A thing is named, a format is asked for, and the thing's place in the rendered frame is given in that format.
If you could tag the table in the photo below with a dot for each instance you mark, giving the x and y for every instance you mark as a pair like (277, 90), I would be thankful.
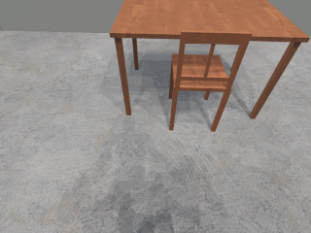
(165, 19)

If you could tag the chair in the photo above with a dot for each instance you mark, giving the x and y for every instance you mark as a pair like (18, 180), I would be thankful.
(205, 72)

